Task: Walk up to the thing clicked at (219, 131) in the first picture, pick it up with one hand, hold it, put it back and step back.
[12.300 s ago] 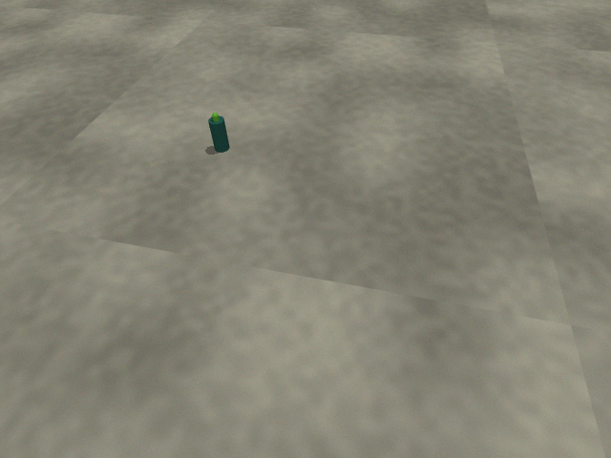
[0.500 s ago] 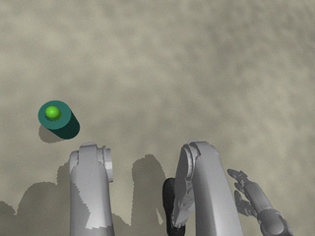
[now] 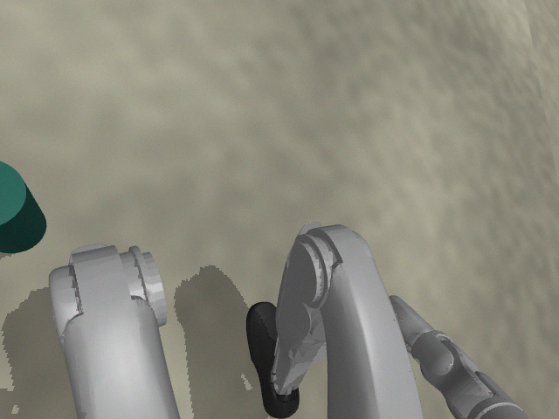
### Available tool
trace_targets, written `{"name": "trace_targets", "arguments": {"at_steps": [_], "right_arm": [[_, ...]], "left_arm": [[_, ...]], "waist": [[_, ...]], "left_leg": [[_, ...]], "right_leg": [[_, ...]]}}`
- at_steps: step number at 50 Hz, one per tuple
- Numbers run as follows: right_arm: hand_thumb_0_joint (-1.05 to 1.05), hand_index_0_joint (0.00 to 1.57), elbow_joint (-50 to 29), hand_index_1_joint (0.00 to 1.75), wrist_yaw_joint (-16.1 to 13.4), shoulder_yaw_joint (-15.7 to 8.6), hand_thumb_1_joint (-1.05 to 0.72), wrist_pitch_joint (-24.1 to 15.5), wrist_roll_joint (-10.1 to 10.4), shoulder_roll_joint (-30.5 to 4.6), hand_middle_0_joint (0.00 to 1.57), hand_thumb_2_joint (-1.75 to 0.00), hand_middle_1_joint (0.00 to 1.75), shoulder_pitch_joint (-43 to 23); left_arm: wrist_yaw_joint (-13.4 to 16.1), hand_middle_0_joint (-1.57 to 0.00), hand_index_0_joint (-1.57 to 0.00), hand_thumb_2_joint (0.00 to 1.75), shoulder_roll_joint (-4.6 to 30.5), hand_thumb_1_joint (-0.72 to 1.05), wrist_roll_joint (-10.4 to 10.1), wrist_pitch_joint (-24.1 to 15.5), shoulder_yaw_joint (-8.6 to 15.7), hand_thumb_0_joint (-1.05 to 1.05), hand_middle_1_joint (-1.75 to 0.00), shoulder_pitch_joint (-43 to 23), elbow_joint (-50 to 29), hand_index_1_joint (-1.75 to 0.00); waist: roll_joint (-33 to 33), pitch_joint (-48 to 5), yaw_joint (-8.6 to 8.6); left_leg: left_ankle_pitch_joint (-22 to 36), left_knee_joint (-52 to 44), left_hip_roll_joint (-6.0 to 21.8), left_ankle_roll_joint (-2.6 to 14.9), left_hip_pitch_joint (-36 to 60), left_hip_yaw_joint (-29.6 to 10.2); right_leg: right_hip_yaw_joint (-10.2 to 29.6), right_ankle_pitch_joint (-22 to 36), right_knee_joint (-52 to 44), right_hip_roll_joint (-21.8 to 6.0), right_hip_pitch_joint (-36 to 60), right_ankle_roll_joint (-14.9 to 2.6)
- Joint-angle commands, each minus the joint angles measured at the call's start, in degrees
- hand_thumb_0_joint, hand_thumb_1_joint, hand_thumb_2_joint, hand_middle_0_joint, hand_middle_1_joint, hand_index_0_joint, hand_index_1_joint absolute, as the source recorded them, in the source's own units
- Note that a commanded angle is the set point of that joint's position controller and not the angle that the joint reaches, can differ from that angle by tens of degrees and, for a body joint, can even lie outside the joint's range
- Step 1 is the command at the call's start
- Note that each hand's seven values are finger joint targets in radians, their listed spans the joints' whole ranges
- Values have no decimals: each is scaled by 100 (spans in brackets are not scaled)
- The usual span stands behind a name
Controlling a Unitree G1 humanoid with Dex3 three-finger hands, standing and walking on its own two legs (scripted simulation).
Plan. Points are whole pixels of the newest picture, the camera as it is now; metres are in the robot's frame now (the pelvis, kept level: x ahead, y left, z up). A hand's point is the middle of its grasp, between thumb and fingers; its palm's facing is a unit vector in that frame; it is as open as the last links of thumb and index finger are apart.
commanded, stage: close in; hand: left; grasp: from the side
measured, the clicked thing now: out of the picture +0.39 +0.30 -0.18
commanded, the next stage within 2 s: rest palm in 0.64 s
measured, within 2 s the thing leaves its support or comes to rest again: leaves its support in 1.88 s
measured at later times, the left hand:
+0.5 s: hand out of the picture +0.35 +0.30 -0.16, palm faces +0.33 -0.94 +0.04, open 17.7 cm
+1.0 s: hand out of the picture +0.37 +0.30 -0.17, palm faces +0.37 -0.93 +0.02, open 15.2 cm
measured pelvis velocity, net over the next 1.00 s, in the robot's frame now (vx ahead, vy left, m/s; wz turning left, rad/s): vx -0.01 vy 0.01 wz -0.03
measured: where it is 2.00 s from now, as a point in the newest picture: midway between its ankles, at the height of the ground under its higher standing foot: (206, 403)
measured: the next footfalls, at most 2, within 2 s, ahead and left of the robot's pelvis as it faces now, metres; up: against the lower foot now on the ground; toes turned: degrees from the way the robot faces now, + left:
none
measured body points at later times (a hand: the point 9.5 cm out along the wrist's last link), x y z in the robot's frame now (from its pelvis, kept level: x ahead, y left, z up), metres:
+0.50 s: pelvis -0.01 +0.00 -0.01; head +0.18 +0.18 +0.35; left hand +0.33 +0.35 -0.16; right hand +0.19 -0.23 -0.04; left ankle +0.08 +0.13 -0.25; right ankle +0.12 -0.12 -0.25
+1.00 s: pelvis -0.01 +0.01 -0.01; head +0.19 +0.19 +0.34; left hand +0.35 +0.35 -0.17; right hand +0.18 -0.23 -0.05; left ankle +0.08 +0.13 -0.25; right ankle +0.12 -0.12 -0.25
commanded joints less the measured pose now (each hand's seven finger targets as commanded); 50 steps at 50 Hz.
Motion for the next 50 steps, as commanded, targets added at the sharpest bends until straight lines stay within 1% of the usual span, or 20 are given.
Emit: {"name": "trace_targets", "arguments": {"at_steps": [1, 3, 4, 6, 9, 10, 15, 17, 20, 21, 23, 27, 28, 30, 34, 36, 40, 42, 45, 50], "right_arm": [[0, 20, -232, 30, -4, -644, -94, 63, -104, -1909, 20, -91, 30, 206], [0, 20, -283, 30, 49, -635, -94, 108, -152, -1897, 20, -91, 30, 155], [0, 20, -278, 30, 68, -645, -94, 127, -175, -1891, 20, -91, 30, 143], [0, 20, -260, 30, 103, -662, -95, 176, -206, -1895, 20, -91, 30, 167], [0, 20, -320, 30, 165, -678, -94, 214, -193, -1911, 20, -91, 30, 112], [0, 20, -337, 30, 189, -664, -94, 221, -195, -1920, 20, -91, 30, 95], [0, 20, -450, 30, 266, -615, -93, 277, -199, -1953, 20, -90, 30, 38], [0, 20, -487, 30, 285, -571, -92, 287, -207, -1923, 20, -90, 30, -39], [0, 20, -476, 30, 310, -512, -92, 319, -269, -1923, 20, -90, 30, 1], [0, 20, -487, 30, 320, -498, -92, 338, -290, -1911, 20, -90, 30, 24], [0, 20, -515, 30, 332, -473, -92, 366, -297, -1933, 20, -90, 30, 0], [0, 20, -519, 30, 368, -460, -91, 412, -349, -1979, 20, -90, 30, 15], [0, 20, -538, 30, 375, -435, -91, 424, -342, -1974, 20, -90, 30, -10], [0, 20, -540, 30, 382, -402, -92, 433, -364, -1943, 20, -90, 30, -10], [0, 20, -525, 30, 398, -419, -91, 478, -382, -2012, 20, -90, 30, 28], [0, 20, -537, 30, 405, -380, -91, 494, -382, -1986, 20, -90, 30, -8], [0, 20, -515, 30, 427, -310, -90, 502, -423, -1914, 20, -90, 30, -2], [0, 20, -497, 30, 426, -283, -89, 540, -455, -1929, 20, -90, 30, 31], [0, 20, -503, 30, 431, -262, -89, 571, -472, -1952, 20, -90, 30, 21], [0, 20, -493, 30, 422, -232, -88, 592, -483, -1944, 20, -90, 30, -5]], "left_arm": [[578, -7, -8, 2, 1476, -61, -23, -722, 203, 0, -10, -649, -1148, -10], [760, -8, -8, 1, 1248, -61, 38, -779, 5, 0, -9, -634, -1121, -9], [855, -7, -8, 1, 1179, -61, 81, -796, -47, 0, -9, -465, -1059, -9], [969, -7, -8, 0, 875, -61, 140, -831, -315, 0, -8, -486, -1144, -8], [1101, -7, -7, 1, 678, -61, 183, -855, -616, 0, -8, -494, -1223, -7], [1156, -7, -8, 0, 567, -61, 192, -870, -723, 0, -8, -556, -1147, -7], [1438, -6, -7, 2, 527, -61, 184, -1012, -793, 0, -8, -690, -1079, -7], [1568, -6, -7, 3, 562, -61, 255, -1077, -856, 0, -8, -773, -953, -7], [1718, -5, -6, 3, 612, -61, 333, -1211, -878, 0, -7, -857, -930, -6], [1783, -5, -6, 4, 671, -61, 361, -1241, -818, 0, -7, -792, -910, -6], [1860, -5, -6, 4, 626, -61, 420, -1296, -885, 0, -6, -828, -835, -6], [2005, -5, -6, 8, 437, -57, 488, -1326, -1049, 0, -8, -781, -748, -7], [2047, -6, -6, 9, 557, -59, 502, -1349, -1005, 0, -8, -828, -776, -8], [2083, -5, -6, 9, 431, -56, 496, -1349, -1086, 0, -7, -772, -754, -7], [2239, -6, -6, 11, 456, -56, 550, -1390, -1088, 0, -8, -832, -828, -8], [2343, -6, -6, 11, 504, -55, 580, -1400, -1106, 0, -8, -890, -808, -8], [2529, -13, -11, 16, 524, -49, 575, -1481, -1123, 0, -10, -961, -825, -11], [2579, -26, -25, 27, 532, -33, 645, -1510, -1148, 0, -23, -976, -752, -24], [2596, -34, -33, 36, 514, -15, 702, -1542, -1261, 0, -31, -1159, -729, -32], [2656, -43, -42, 46, 543, 4, 728, -1505, -1331, 0, -39, -1181, -668, -40]], "waist": [[3022, -3679, 18], [2982, -3546, -75], [2957, -3425, -59], [2934, -3409, -181], [2803, -3249, -205], [2780, -3154, -299], [2564, -2986, -331], [2466, -2794, -339], [2519, -2802, -407], [2549, -2884, -330], [2571, -2819, -409], [2680, -2767, -417], [2708, -2701, -424], [2675, -2803, -456], [2861, -2767, -498], [2757, -2666, -508], [2581, -2834, -535], [2653, -2825, -604], [2696, -2764, -719], [2636, -2740, -673]], "left_leg": [[1175, -1816, 174, -109, 2781, 613], [1031, -1757, 151, -88, 2559, 626], [999, -1740, 153, -80, 2450, 632], [1035, -1752, 144, -104, 2530, 581], [805, -1765, 134, -77, 2350, 550], [732, -1788, 124, -75, 2300, 509], [309, -1822, 120, -53, 2171, 413], [108, -1782, 104, -12, 1966, 451], [196, -1736, 93, -21, 1968, 430], [332, -1724, 99, -29, 2033, 461], [326, -1774, 107, -53, 2077, 383], [356, -1847, 129, -98, 2224, 313], [277, -1849, 119, -81, 2139, 323], [431, -1745, 98, -72, 2145, 373], [416, -1878, 129, -131, 2322, 226], [280, -1850, 127, -99, 2183, 239], [501, -1634, 105, -45, 2070, 344], [554, -1682, 125, -71, 2193, 279], [469, -1706, 136, -77, 2201, 225], [479, -1663, 139, -54, 2160, 261]], "right_leg": [[-558, 1127, -990, 192, 1403, -368], [-559, 1109, -1037, 197, 1432, -352], [-558, 1106, -1012, 200, 1404, -362], [-614, 1177, -1005, 207, 1385, -348], [-658, 1021, -1041, 226, 1297, -357], [-700, 980, -1014, 222, 1269, -348], [-769, 684, -1020, 242, 1181, -334], [-750, 556, -1071, 248, 1145, -332], [-754, 642, -1040, 266, 1245, -325], [-734, 747, -1042, 280, 1339, -334], [-775, 736, -980, 269, 1230, -343], [-800, 804, -944, 271, 1186, -351], [-812, 741, -958, 275, 1188, -349], [-790, 892, -991, 287, 1350, -336], [-865, 904, -893, 266, 1207, -343], [-857, 823, -942, 280, 1223, -342], [-805, 1012, -1028, 330, 1479, -328], [-847, 1051, -1013, 329, 1504, -321], [-868, 1022, -1007, 330, 1452, -321], [-854, 1040, -1054, 357, 1474, -320]]}}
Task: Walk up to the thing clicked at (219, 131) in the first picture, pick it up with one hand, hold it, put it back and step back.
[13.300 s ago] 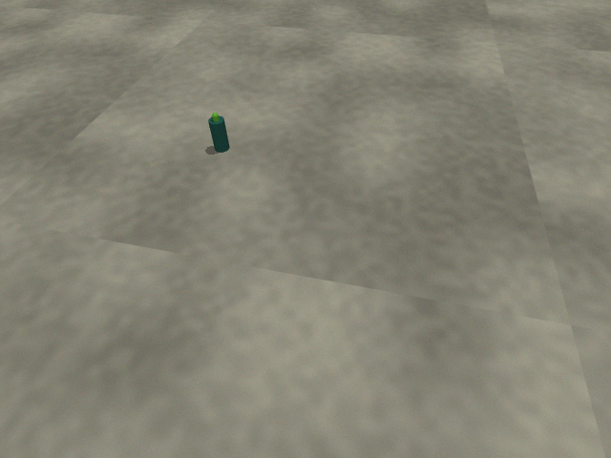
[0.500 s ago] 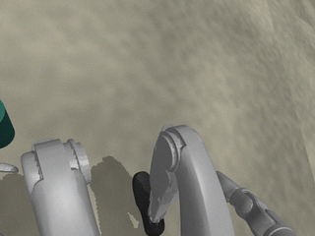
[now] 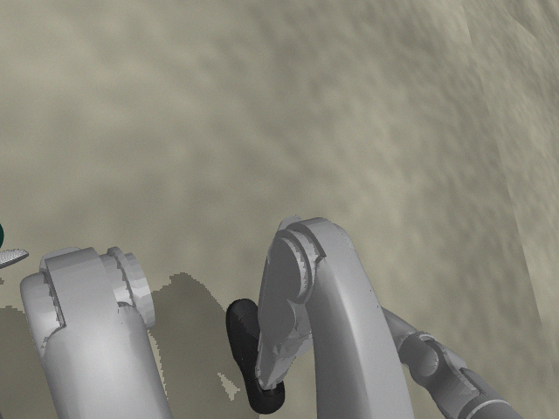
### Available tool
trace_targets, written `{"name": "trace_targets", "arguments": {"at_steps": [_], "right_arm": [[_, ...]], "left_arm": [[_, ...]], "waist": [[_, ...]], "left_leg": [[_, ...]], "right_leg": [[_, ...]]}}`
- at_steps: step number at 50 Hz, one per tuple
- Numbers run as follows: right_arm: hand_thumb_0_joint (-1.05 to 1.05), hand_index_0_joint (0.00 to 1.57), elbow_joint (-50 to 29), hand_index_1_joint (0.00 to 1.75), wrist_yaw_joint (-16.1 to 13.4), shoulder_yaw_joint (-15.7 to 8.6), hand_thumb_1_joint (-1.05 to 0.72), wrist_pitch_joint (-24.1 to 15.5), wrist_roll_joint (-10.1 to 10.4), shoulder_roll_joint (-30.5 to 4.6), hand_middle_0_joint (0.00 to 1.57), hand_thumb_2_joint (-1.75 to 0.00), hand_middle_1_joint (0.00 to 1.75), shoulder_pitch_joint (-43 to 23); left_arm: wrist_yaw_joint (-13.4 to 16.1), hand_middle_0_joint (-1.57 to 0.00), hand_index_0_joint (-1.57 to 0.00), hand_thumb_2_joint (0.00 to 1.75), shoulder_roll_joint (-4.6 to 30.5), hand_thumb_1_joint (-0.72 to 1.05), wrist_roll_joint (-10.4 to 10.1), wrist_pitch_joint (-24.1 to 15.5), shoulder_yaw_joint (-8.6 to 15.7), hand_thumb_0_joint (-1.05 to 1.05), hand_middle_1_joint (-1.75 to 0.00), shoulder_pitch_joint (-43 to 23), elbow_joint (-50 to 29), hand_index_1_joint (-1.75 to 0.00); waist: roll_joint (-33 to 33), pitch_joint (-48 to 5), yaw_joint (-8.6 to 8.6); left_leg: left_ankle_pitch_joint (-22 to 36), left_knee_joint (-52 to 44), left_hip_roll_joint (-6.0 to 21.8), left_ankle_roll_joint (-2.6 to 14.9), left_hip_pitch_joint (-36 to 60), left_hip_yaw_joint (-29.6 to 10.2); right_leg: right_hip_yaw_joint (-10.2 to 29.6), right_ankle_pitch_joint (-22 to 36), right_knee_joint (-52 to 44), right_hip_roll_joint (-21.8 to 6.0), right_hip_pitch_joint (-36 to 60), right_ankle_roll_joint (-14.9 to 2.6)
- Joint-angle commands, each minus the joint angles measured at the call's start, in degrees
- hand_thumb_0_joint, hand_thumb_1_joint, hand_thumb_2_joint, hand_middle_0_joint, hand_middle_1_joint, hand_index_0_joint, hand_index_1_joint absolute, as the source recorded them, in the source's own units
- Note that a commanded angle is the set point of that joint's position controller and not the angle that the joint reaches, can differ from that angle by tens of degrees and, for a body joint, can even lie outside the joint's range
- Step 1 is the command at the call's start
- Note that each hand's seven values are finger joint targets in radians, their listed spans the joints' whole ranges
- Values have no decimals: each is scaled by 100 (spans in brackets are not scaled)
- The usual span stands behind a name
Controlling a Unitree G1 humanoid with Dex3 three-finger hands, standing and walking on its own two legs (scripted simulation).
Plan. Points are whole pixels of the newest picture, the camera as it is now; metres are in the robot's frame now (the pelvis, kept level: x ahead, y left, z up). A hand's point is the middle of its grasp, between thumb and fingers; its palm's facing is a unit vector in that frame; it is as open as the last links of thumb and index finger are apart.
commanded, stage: close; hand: left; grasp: from the side
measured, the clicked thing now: out of the picture +0.39 +0.31 -0.17
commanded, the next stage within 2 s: settle in 0.48 s
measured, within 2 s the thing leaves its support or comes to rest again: leaves its support in 0.88 s
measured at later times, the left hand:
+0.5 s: hand out of the picture +0.39 +0.31 -0.16, palm faces +0.42 -0.91 +0.01, open 10.9 cm
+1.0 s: hand out of the picture +0.38 +0.31 -0.13, palm faces +0.40 -0.92 +0.00, open 11.2 cm
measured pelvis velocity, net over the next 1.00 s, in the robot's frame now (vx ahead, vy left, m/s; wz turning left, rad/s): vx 0.00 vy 0.00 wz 0.01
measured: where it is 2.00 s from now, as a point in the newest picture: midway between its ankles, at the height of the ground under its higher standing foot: (191, 407)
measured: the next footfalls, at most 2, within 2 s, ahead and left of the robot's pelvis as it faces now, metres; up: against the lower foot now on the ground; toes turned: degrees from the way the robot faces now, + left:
none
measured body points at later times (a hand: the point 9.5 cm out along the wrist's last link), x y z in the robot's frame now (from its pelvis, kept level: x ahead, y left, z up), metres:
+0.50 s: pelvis +0.00 +0.00 +0.01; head +0.20 +0.20 +0.35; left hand +0.36 +0.36 -0.16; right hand +0.20 -0.23 -0.03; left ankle +0.09 +0.13 -0.24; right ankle +0.14 -0.12 -0.24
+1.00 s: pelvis +0.00 +0.00 +0.02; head +0.20 +0.19 +0.37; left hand +0.36 +0.35 -0.13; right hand +0.20 -0.23 -0.03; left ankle +0.09 +0.13 -0.24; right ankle +0.14 -0.12 -0.24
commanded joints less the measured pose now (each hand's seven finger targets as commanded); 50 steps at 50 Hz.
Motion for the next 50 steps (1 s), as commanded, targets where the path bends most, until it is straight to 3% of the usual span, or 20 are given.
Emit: {"name": "trace_targets", "arguments": {"at_steps": [1, 6, 7, 9, 11, 20, 32, 36, 37, 38, 42, 47, 50], "right_arm": [[0, 20, -172, 30, -112, -718, -88, 33, 3, -1973, 20, -90, 30, 75], [0, 20, -208, 30, -106, -675, -87, 62, 17, -1973, 20, -89, 30, 61], [0, 20, -204, 30, -100, -665, -87, 68, 19, -1977, 20, -89, 30, 20], [0, 20, -225, 30, -97, -637, -87, 72, 14, -1962, 20, -89, 30, 32], [0, 20, -235, 30, -99, -650, -87, 86, 17, -1990, 20, -89, 30, 29], [0, 20, -230, 30, -89, -594, -87, 142, -19, -1977, 20, -90, 30, 84], [0, 20, -178, 30, -90, -626, -90, 197, 4, -1951, 20, -90, 30, 130], [0, 20, -161, 30, -85, -717, -90, 254, 5, -1948, 20, -90, 30, 200], [0, 20, -156, 30, -87, -751, -90, 278, 25, -1984, 20, -90, 30, 195], [0, 20, -204, 30, -80, -766, -90, 270, 18, -1933, 20, -90, 30, 170], [0, 20, -198, 30, -64, -897, -90, 283, 65, -1866, 20, -90, 30, 324], [0, 20, -189, 30, -89, -1149, -91, 336, 177, -1804, 20, -91, 30, 459], [0, 20, -234, 30, -115, -1304, -91, 330, 276, -1711, 20, -91, 30, 515]], "left_arm": [[-8, -46, -45, 48, 704, 8, 84, -362, -219, 0, -41, -1188, -748, -42], [73, -55, -54, 58, 813, 26, 128, -338, -215, 0, -51, -1245, -714, -51], [84, -57, -56, 61, 768, 30, 144, -346, -307, 0, -53, -1383, -706, -53], [131, -62, -61, 65, 886, 33, 120, -339, -206, 0, -58, -1402, -683, -58], [151, -68, -67, 71, 835, 32, 136, -335, -223, 0, -65, -1391, -610, -66], [260, -92, -92, 94, 842, 33, 223, -360, -330, 0, -93, -1631, -610, -93], [365, -110, -108, 120, 856, 31, 227, -262, -333, 0, -120, -1556, -870, -123], [348, -113, -112, 124, 872, 32, 298, -204, -298, 0, -124, -1460, -1292, -127], [352, -115, -114, 124, 996, 30, 314, -165, -182, 0, -127, -1329, -1259, -129], [360, -115, -114, 124, 970, 28, 327, -171, -299, 0, -127, -1651, -1709, -129], [479, -117, -116, 124, 1108, 28, 258, -34, 40, 0, -128, -1459, -2408, -131], [502, -120, -119, 124, 1029, 24, 306, 265, 16, 0, -131, -1526, -3201, -133], [460, -120, -119, 123, 933, 19, 265, 479, -20, 0, -131, -1359, -3559, -134]], "waist": [[2831, -3106, -580], [2763, -3023, -562], [2820, -2884, -603], [2732, -3008, -573], [2733, -2831, -608], [2780, -2929, -704], [3015, -3076, -587], [3269, -3318, -517], [3326, -3262, -455], [3423, -3349, -462], [3684, -3869, -236], [4007, -4116, -240], [3833, -4225, -113]], "left_leg": [[335, -1934, 219, -120, 2131, 609], [236, -1996, 237, -115, 2102, 533], [163, -2035, 235, -123, 2050, 510], [154, -1979, 227, -95, 2014, 534], [49, -2037, 245, -107, 2011, 494], [215, -2029, 247, -123, 2121, 454], [516, -2084, 249, -158, 2293, 453], [684, -2171, 253, -204, 2557, 460], [603, -2245, 267, -216, 2611, 440], [559, -2220, 259, -204, 2604, 482], [804, -2268, 240, -210, 2856, 589], [865, -2425, 259, -217, 3016, 681], [722, -2438, 201, -135, 2757, 825]], "right_leg": [[-617, 819, -1036, 234, 1190, -413], [-666, 740, -1044, 239, 1174, -411], [-683, 675, -1025, 228, 1103, -410], [-670, 678, -1078, 255, 1194, -407], [-688, 605, -1070, 244, 1084, -399], [-705, 754, -1093, 254, 1151, -401], [-700, 964, -1054, 256, 1218, -430], [-667, 1072, -1022, 224, 1255, -436], [-657, 982, -1005, 206, 1180, -435], [-632, 974, -1025, 211, 1165, -443], [-537, 1148, -1037, 197, 1360, -462], [-397, 1181, -1065, 155, 1205, -511], [-275, 1109, -1232, 143, 1302, -515]]}}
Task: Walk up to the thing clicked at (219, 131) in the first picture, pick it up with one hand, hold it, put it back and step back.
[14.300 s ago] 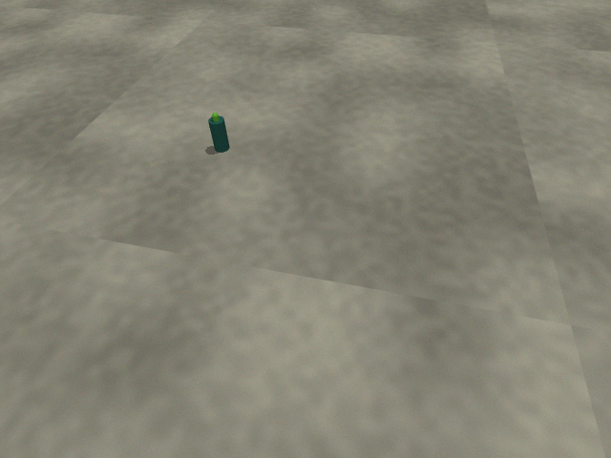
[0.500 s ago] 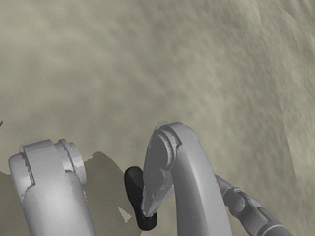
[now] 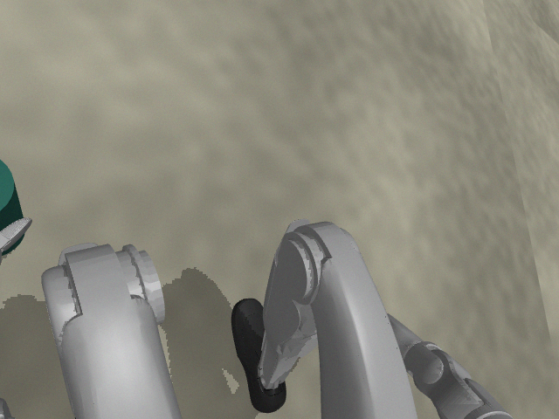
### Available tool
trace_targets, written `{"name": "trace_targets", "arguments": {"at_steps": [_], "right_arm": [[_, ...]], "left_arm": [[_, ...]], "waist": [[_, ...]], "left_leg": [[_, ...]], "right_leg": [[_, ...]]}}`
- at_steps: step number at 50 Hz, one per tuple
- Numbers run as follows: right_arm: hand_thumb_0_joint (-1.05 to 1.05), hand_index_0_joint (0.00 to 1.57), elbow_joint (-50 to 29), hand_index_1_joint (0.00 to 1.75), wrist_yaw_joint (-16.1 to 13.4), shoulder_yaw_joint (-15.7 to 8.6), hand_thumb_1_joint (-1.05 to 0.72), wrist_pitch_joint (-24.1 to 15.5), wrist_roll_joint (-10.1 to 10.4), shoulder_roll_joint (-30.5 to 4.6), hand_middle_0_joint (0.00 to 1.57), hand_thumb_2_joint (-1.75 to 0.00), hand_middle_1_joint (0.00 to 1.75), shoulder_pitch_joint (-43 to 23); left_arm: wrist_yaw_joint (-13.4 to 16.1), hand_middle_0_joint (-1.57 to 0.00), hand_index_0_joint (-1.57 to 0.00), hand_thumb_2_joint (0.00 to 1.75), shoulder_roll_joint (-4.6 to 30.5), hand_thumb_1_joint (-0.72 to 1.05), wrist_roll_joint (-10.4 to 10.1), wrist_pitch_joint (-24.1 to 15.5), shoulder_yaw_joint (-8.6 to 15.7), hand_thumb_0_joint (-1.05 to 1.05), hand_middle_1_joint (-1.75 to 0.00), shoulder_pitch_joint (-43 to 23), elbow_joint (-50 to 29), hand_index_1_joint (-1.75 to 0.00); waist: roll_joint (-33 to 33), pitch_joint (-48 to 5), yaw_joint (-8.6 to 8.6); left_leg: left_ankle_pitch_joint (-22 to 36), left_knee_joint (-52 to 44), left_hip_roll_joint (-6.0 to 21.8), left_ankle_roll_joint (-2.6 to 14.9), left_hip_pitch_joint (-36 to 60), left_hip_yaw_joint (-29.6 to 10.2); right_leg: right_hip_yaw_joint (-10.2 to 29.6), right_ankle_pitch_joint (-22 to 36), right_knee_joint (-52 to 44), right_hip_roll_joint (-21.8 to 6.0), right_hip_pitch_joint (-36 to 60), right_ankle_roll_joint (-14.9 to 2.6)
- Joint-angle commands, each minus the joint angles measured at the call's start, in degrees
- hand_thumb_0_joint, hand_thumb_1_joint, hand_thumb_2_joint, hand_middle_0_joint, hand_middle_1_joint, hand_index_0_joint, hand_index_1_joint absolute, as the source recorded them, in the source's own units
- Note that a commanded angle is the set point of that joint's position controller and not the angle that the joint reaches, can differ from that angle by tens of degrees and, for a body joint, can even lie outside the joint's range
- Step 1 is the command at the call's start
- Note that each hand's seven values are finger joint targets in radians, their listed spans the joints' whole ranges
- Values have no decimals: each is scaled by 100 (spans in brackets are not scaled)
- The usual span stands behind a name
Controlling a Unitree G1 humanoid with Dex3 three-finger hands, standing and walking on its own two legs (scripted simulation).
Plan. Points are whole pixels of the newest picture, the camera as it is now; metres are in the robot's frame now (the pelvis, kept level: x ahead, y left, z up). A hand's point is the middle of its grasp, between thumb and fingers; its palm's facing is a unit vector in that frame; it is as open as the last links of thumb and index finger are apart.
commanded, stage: settle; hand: left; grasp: from the side
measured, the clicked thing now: out of the picture +0.39 +0.30 -0.16
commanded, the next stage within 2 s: lift in 1.48 s
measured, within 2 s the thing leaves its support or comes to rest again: neither
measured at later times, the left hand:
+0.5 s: hand out of the picture +0.36 +0.32 -0.03, palm faces +0.38 -0.92 -0.04, open 11.2 cm
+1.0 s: hand out of the picture +0.37 +0.31 +0.03, palm faces +0.37 -0.93 -0.03, open 11.3 cm
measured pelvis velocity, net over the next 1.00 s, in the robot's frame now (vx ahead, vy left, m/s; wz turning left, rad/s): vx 0.02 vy -0.02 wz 0.15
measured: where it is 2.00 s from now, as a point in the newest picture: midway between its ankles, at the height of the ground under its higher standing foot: (194, 401)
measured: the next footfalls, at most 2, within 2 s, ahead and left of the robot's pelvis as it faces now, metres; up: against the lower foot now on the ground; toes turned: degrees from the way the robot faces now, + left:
none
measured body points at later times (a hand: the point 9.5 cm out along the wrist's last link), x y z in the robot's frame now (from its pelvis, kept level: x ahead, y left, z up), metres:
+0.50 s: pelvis +0.01 -0.01 +0.03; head +0.19 +0.11 +0.43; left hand +0.33 +0.37 -0.03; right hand +0.22 -0.24 -0.07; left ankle +0.08 +0.13 -0.26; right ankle +0.13 -0.12 -0.26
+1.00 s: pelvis +0.02 -0.02 +0.07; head +0.21 +0.07 +0.46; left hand +0.35 +0.36 +0.03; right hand +0.22 -0.26 -0.06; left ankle +0.08 +0.13 -0.26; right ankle +0.13 -0.12 -0.26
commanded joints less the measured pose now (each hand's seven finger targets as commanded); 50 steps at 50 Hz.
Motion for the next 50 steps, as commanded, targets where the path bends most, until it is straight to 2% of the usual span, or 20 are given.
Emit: {"name": "trace_targets", "arguments": {"at_steps": [1, 5, 6, 7, 8, 10, 13, 15, 16, 17, 20, 22, 27, 30, 33, 34, 36, 38, 49, 50], "right_arm": [[0, 20, -249, 30, -141, -973, -91, 16, 165, -1856, 20, -91, 30, 203], [0, 20, -248, 30, -151, -1193, -91, -35, 325, -1783, 20, -90, 30, 376], [0, 20, -216, 30, -156, -1263, -91, -35, 376, -1762, 20, -90, 30, 446], [0, 20, -213, 30, -169, -1333, -91, -31, 426, -1733, 20, -90, 30, 494], [0, 20, -206, 30, -174, -1391, -90, -38, 474, -1721, 20, -90, 30, 518], [0, 20, -211, 30, -196, -1504, -90, -54, 604, -1641, 20, -90, 30, 590], [0, 20, -6, 30, -225, -1685, -90, -27, 751, -1577, 20, -90, 30, 844], [0, 20, -61, 30, -261, -1771, -89, -37, 855, -1498, 20, -90, 30, 815], [0, 20, -12, 30, -282, -1823, -89, -21, 906, -1479, 20, -90, 30, 869], [0, 20, -55, 30, -290, -1867, -89, -34, 933, -1430, 20, -90, 30, 845], [0, 20, 38, 30, -344, -1981, -89, -29, 1023, -1348, 20, -90, 30, 994], [0, 20, 75, 30, -369, -2044, -89, -11, 1089, -1292, 20, -90, 30, 1026], [0, 20, 183, 30, -451, -2167, -89, -46, 1190, -1157, 20, -90, 30, 1204], [0, 20, 220, 30, -498, -2246, -90, -90, 1247, -1110, 20, -90, 30, 1225], [0, 20, 190, 30, -534, -2306, -90, -119, 1289, -1091, 20, -90, 30, 1286], [0, 20, 242, 30, -533, -2309, -90, -132, 1295, -1040, 20, -90, 30, 1393], [0, 20, 237, 30, -546, -2318, -90, -161, 1312, -1016, 20, -90, 30, 1388], [0, 20, 270, 30, -567, -2361, -90, -182, 1322, -991, 20, -90, 30, 1446], [0, 20, 226, 30, -642, -2467, -91, -285, 1376, -865, 20, -90, 30, 1527], [0, 20, 271, 30, -657, -2487, -91, -288, 1374, -887, 20, -90, 30, 1552]], "left_arm": [[-23, -120, -119, 123, 1142, 17, -142, -404, 90, 0, -131, -1501, -2014, -134], [-132, -121, -121, 123, 775, 17, -263, -118, -33, 0, -134, -1438, -2219, -136], [-196, -122, -122, 124, 710, 18, -267, -44, -131, 0, -135, -1336, -2315, -137], [-252, -122, -121, 123, 677, 17, -281, 48, -70, 0, -134, -1218, -2321, -136], [-317, -121, -121, 123, 554, 17, -281, 115, -235, 0, -134, -1289, -2473, -136], [-433, -124, -124, 124, 424, 18, -387, 281, -188, 0, -136, -1135, -2626, -138], [-560, -121, -121, 123, 204, 14, -467, 520, -275, 0, -134, -1090, -2638, -136], [-587, -120, -119, 123, 259, 10, -519, 613, -190, 0, -133, -1266, -2932, -135], [-612, -121, -121, 123, 284, 9, -536, 686, -134, 0, -134, -1194, -2844, -136], [-653, -120, -120, 123, 112, 7, -563, 710, -273, 0, -134, -1374, -3079, -136], [-699, -119, -119, 121, 223, 7, -585, 826, -84, 0, -132, -1341, -3175, -134], [-791, -119, -119, 121, 142, 6, -611, 882, -110, 0, -132, -1280, -3161, -134], [-987, -118, -118, 121, 180, 4, -740, 997, 48, 0, -132, -1434, -3410, -134], [-1084, -119, -119, 122, 36, 1, -762, 1087, 20, 0, -133, -1455, -3324, -136], [-1176, -120, -119, 123, 136, 0, -821, 1113, 141, 0, -134, -1545, -3466, -136], [-1195, -120, -120, 124, 98, 3, -800, 1189, 252, 0, -135, -1214, -3124, -137], [-1289, -120, -120, 124, -37, 3, -808, 1230, 120, 0, -134, -1354, -3243, -137], [-1298, -123, -122, 124, 87, 1, -801, 1287, 278, 0, -135, -1383, -3232, -138], [-1348, -125, -124, 125, -34, -2, -785, 1446, 406, 0, -137, -1389, -3371, -139], [-1363, -124, -123, 126, -109, -2, -777, 1459, 373, 0, -136, -1363, -3297, -139]], "waist": [[3603, -3964, -234], [3323, -4118, -188], [3319, -4141, -121], [3258, -4223, -28], [3349, -4240, -6], [3310, -4446, 141], [3214, -4419, 167], [3133, -4508, 303], [3063, -4528, 312], [3067, -4623, 299], [2988, -4845, 385], [2836, -4791, 377], [2772, -5326, 494], [2556, -5275, 486], [2421, -5446, 546], [2257, -5565, 592], [2290, -5541, 543], [2341, -5681, 662], [2238, -5804, 760], [2220, -5787, 708]], "left_leg": [[543, -2160, 210, -61, 2592, 790], [400, -2219, 165, -2, 2431, 859], [352, -2274, 142, 7, 2378, 883], [353, -2307, 133, 14, 2416, 925], [379, -2385, 131, 0, 2478, 921], [401, -2466, 104, 16, 2550, 966], [245, -2605, 73, 29, 2496, 1030], [118, -2667, 47, 62, 2439, 1115], [69, -2666, 34, 81, 2393, 1160], [163, -2662, 20, 84, 2410, 1210], [309, -2721, 3, 97, 2501, 1272], [189, -2786, -24, 126, 2391, 1327], [482, -2816, -44, 133, 2629, 1488], [505, -2847, -47, 166, 2571, 1546], [496, -2919, -60, 187, 2488, 1613], [685, -2893, -61, 185, 2578, 1636], [779, -2897, -57, 196, 2596, 1663], [934, -2951, -51, 175, 2715, 1697], [864, -3250, -52, 190, 2829, 1792], [948, -3240, -43, 196, 2934, 1782]], "right_leg": [[-240, 1028, -1029, 202, 1156, -446], [-189, 914, -1112, 186, 1093, -441], [-166, 873, -1134, 178, 1089, -444], [-130, 837, -1149, 165, 1025, -454], [-111, 841, -1111, 148, 923, -469], [-61, 839, -1142, 139, 876, -488], [7, 638, -1205, 99, 714, -506], [76, 522, -1322, 85, 704, -519], [115, 462, -1355, 84, 697, -519], [155, 549, -1366, 69, 706, -528], [247, 581, -1431, 38, 771, -529], [314, 437, -1517, 9, 731, -530], [489, 601, -1648, -31, 1031, -527], [551, 585, -1763, -58, 1053, -512], [624, 520, -1909, -82, 1340, -486], [646, 677, -1918, -85, 1454, -474], [684, 775, -1963, -102, 1437, -474], [717, 863, -1976, -115, 1523, -487], [834, 722, -2275, -154, 1771, -481], [817, 806, -2276, -147, 1717, -476]]}}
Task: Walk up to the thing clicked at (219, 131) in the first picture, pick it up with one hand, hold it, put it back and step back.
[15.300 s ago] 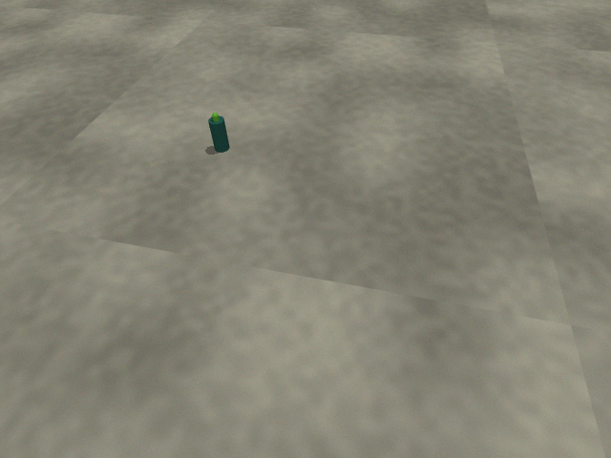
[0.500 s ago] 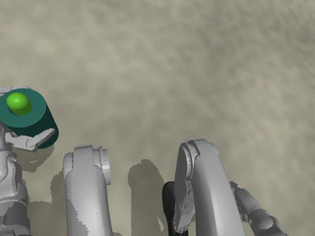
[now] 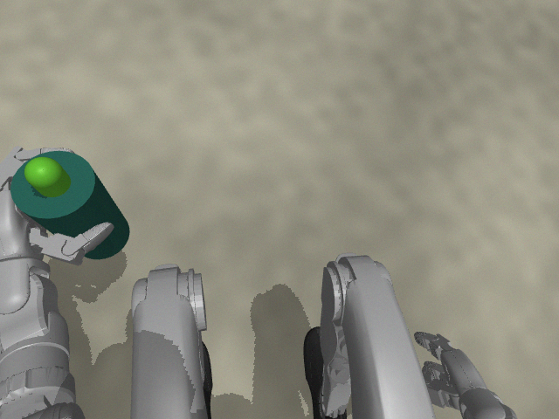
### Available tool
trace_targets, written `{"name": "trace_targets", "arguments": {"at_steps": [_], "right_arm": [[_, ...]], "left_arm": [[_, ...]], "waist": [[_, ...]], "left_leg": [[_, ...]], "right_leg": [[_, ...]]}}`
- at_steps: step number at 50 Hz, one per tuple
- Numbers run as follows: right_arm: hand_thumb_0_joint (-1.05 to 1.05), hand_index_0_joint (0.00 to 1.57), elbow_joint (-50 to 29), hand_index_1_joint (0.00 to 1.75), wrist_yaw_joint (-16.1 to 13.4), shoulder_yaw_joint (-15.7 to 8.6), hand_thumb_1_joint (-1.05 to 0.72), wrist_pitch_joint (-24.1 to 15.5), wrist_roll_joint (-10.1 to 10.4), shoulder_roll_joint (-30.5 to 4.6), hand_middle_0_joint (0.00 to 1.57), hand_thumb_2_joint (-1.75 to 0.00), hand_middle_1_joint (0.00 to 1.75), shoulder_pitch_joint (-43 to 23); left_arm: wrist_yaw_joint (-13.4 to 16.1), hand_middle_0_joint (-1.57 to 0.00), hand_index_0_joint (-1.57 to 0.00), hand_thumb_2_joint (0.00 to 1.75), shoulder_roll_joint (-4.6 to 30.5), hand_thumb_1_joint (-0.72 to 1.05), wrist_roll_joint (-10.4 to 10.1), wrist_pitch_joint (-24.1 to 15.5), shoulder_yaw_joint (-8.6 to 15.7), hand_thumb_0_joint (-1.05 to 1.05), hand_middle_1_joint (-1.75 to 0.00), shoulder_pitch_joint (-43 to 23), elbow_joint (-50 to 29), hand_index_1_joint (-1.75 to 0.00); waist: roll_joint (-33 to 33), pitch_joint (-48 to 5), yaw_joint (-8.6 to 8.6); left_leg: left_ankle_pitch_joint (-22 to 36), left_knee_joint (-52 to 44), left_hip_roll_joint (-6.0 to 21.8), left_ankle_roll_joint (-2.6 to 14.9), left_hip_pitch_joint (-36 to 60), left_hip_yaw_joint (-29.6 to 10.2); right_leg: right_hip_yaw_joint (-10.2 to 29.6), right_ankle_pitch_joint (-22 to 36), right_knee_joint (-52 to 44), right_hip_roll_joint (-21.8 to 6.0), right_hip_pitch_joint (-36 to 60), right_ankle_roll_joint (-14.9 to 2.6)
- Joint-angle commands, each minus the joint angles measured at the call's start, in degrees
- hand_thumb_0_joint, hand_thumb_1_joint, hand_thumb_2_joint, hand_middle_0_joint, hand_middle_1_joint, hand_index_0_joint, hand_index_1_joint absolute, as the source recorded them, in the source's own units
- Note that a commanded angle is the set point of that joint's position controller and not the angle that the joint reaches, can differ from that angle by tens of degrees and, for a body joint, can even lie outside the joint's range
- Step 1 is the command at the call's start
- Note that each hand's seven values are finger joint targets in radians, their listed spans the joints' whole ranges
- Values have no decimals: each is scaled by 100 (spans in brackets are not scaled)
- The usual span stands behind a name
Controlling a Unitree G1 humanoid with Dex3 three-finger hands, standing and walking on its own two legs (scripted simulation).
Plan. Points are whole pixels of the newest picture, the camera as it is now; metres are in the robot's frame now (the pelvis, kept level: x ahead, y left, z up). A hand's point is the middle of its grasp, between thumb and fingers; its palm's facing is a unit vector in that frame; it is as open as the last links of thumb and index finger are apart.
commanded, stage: settle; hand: left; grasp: from the side
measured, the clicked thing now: (76, 207) +0.40 +0.27 -0.05
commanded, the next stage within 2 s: lift in 0.48 s
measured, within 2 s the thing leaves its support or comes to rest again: neither
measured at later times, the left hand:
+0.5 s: hand (56, 198) +0.40 +0.27 -0.01, palm faces +0.24 -0.97 -0.03, open 11.3 cm
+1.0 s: hand (37, 192) +0.38 +0.26 +0.05, palm faces +0.20 -0.98 -0.03, open 11.3 cm
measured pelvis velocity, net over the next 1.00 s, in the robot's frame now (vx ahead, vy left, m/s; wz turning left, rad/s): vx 0.00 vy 0.00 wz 0.03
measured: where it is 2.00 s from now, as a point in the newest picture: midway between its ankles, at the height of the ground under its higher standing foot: (262, 409)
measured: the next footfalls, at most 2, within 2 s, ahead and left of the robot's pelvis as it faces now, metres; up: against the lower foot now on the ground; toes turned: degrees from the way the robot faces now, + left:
none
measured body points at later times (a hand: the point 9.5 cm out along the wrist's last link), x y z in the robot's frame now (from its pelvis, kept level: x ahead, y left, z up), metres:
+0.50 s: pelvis +0.00 +0.00 +0.03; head +0.19 +0.05 +0.43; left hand +0.38 +0.32 +0.00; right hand +0.16 -0.26 -0.10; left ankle +0.08 +0.14 -0.32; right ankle +0.09 -0.12 -0.32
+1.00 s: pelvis +0.00 +0.00 +0.06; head +0.19 +0.05 +0.47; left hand +0.37 +0.31 +0.05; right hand +0.16 -0.25 -0.06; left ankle +0.08 +0.14 -0.32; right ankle +0.09 -0.12 -0.32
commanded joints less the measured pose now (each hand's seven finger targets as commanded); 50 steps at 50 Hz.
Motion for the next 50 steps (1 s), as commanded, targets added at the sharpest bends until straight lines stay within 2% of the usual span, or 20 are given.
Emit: {"name": "trace_targets", "arguments": {"at_steps": [1, 6, 8, 12, 13, 16, 18, 20, 24, 26, 29, 31, 33, 35, 37, 40, 41, 44, 46, 50], "right_arm": [[0, 20, -353, 30, -101, -460, -91, -163, 37, -1112, 20, -90, 30, 570], [0, 20, -366, 30, -113, -472, -91, -197, 36, -1076, 20, -90, 30, 580], [0, 20, -316, 30, -124, -475, -91, -224, 32, -1062, 20, -91, 30, 609], [0, 20, -360, 30, -132, -485, -91, -250, 37, -1054, 20, -90, 30, 601], [0, 20, -330, 30, -129, -480, -91, -261, 32, -1066, 20, -91, 30, 638], [0, 20, -321, 30, -136, -491, -91, -260, 44, -1068, 20, -90, 30, 682], [0, 20, -345, 30, -140, -500, -91, -296, 55, -1063, 20, -90, 30, 686], [0, 20, -303, 30, -138, -475, -91, -290, 45, -1039, 20, -90, 30, 724], [0, 20, -375, 30, -152, -505, -90, -287, 43, -1048, 20, -90, 30, 691], [0, 20, -328, 30, -146, -500, -91, -297, 47, -1015, 20, -90, 30, 727], [0, 20, -322, 30, -140, -493, -91, -294, 46, -1040, 20, -90, 30, 758], [0, 20, -358, 30, -148, -508, -92, -275, 64, -1049, 20, -90, 30, 769], [0, 20, -346, 30, -149, -511, -92, -274, 62, -1039, 20, -90, 30, 788], [0, 20, -363, 30, -164, -503, -93, -295, 87, -1008, 20, -90, 30, 787], [0, 20, -386, 30, -180, -527, -93, -312, 100, -1015, 20, -90, 30, 767], [0, 20, -450, 30, -207, -523, -92, -329, 147, -1000, 20, -90, 30, 756], [0, 20, -471, 30, -220, -531, -92, -328, 179, -1022, 20, -90, 30, 750], [0, 20, -554, 30, -248, -540, -92, -348, 244, -1001, 20, -90, 30, 764], [0, 20, -569, 30, -270, -555, -92, -380, 267, -969, 20, -90, 30, 749], [0, 20, -654, 30, -309, -574, -92, -408, 341, -943, 20, -90, 30, 761]], "left_arm": [[25, -124, -123, 126, 1407, 0, -202, -563, 356, 0, -136, -1539, -1576, -139], [72, -126, -125, 127, 1443, -2, -167, -567, 400, 0, -137, -1643, -1555, -140], [61, -125, -124, 128, 1333, -2, -214, -594, 345, 0, -138, -1764, -1555, -141], [47, -126, -125, 129, 1267, 0, -106, -561, 241, 0, -139, -1598, -1276, -141], [58, -125, -125, 129, 1426, -1, -83, -610, 252, 0, -139, -1904, -1631, -141], [32, -126, -125, 129, 1322, -1, -114, -556, 248, 0, -139, -1725, -1379, -142], [32, -125, -125, 129, 1331, 0, -158, -575, 272, 0, -138, -1901, -1619, -141], [53, -126, -125, 128, 1319, -2, -142, -550, 316, 0, -138, -1686, -1308, -141], [68, -125, -124, 130, 1257, 1, -107, -567, 170, 0, -138, -1945, -1582, -141], [83, -125, -125, 130, 1332, -1, -84, -553, 289, 0, -138, -1789, -1333, -141], [60, -123, -123, 129, 1262, 0, -75, -558, 234, 0, -137, -1815, -1366, -140], [84, -126, -129, 122, 1438, -3, -78, -551, 342, 0, -142, -1831, -1513, -141], [40, -126, -129, 123, 1279, -2, -101, -523, 243, 0, -142, -1695, -1495, -141], [18, -127, -130, 122, 1414, -5, -160, -534, 303, 0, -142, -1866, -1731, -141], [-52, -126, -129, 122, 1272, -4, -167, -484, 196, 0, -142, -1641, -1710, -141], [-61, -125, -128, 121, 1343, -5, -227, -424, 190, 0, -141, -1656, -1981, -140], [-45, -125, -129, 121, 1408, -2, -255, -404, 253, 0, -141, -1650, -2147, -139], [-30, -125, -129, 123, 1099, 0, -334, -259, 63, 0, -142, -1337, -2209, -140], [14, -126, -129, 122, 1247, -2, -321, -200, 89, 0, -142, -1427, -2571, -141], [76, -124, -128, 121, 1029, -3, -381, 9, -107, 0, -140, -1229, -3028, -139]], "waist": [[1015, -3849, 150], [1029, -3911, 167], [946, -3853, 120], [894, -3734, 102], [1120, -3820, 148], [1118, -3838, 127], [1064, -3996, 117], [1035, -3967, 140], [1096, -3961, 116], [951, -3884, 130], [1089, -4010, 133], [1125, -4142, 214], [1114, -4127, 159], [1085, -4139, 191], [1128, -4113, 167], [1122, -4136, 180], [1138, -4177, 246], [1108, -4093, 174], [1094, -4152, 226], [1179, -4190, 215]], "left_leg": [[817, -1631, -140, 250, 2669, 477], [710, -1777, -147, 239, 2802, 483], [744, -1736, -153, 258, 2711, 514], [587, -1882, -156, 258, 2813, 496], [582, -1949, -156, 231, 2942, 484], [685, -2000, -162, 219, 3076, 487], [849, -1973, -180, 241, 3064, 479], [939, -2000, -170, 226, 3153, 473], [759, -2094, -183, 234, 3173, 495], [751, -2060, -186, 245, 3035, 522], [908, -2145, -182, 225, 3319, 460], [1028, -2180, -183, 216, 3417, 468], [1116, -2193, -189, 225, 3425, 481], [925, -2214, -193, 244, 3323, 525], [844, -2317, -194, 242, 3427, 523], [578, -2481, -196, 242, 3451, 499], [589, -2585, -202, 231, 3558, 454], [572, -2758, -195, 223, 3718, 383], [600, -2804, -195, 232, 3713, 441], [710, -3080, -174, 223, 4078, 388]], "right_leg": [[-116, 1054, -1551, 186, 1927, -226], [-91, 934, -1643, 180, 1948, -247], [-43, 980, -1718, 165, 2046, -220], [-72, 794, -1797, 172, 1921, -241], [-83, 789, -1753, 171, 1867, -269], [-97, 881, -1787, 163, 1926, -264], [-95, 1050, -1791, 157, 2005, -264], [-101, 1094, -1788, 151, 2047, -257], [-68, 959, -1925, 149, 2066, -265], [-44, 923, -1965, 153, 2110, -245], [-90, 1062, -1882, 138, 2046, -270], [-77, 1135, -1907, 141, 2132, -273], [-71, 1236, -1935, 136, 2211, -268], [-14, 1075, -2065, 142, 2307, -258], [-23, 1002, -2115, 136, 2306, -259], [-7, 754, -2283, 132, 2416, -260], [-26, 782, -2274, 128, 2378, -276], [-42, 796, -2402, 115, 2395, -273], [30, 803, -2564, 117, 2533, -266], [52, 925, -2795, 99, 2683, -270]]}}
